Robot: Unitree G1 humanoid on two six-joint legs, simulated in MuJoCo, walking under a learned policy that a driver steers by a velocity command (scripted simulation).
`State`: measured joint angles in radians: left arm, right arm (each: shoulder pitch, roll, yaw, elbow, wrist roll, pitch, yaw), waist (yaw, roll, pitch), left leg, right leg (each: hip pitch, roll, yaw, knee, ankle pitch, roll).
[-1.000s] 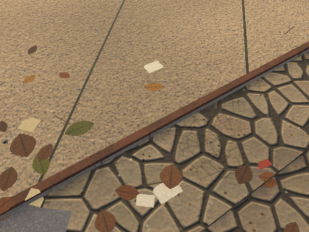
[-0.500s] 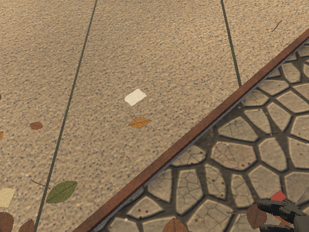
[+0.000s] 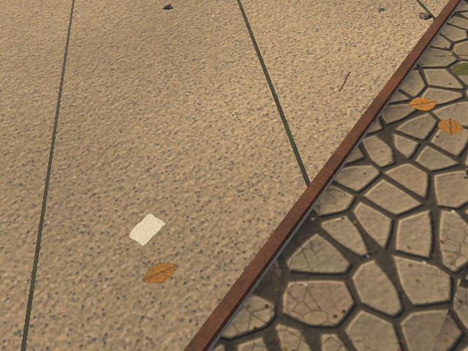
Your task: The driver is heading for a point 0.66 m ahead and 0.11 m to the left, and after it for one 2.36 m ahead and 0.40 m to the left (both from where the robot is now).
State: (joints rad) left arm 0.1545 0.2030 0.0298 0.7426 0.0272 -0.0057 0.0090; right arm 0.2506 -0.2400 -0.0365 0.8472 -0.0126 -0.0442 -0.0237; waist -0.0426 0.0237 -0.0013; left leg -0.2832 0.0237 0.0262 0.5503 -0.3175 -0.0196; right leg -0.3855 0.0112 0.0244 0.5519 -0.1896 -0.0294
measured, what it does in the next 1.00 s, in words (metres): walks ahead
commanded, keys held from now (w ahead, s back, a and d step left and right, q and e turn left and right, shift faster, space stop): no key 0.34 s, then w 0.66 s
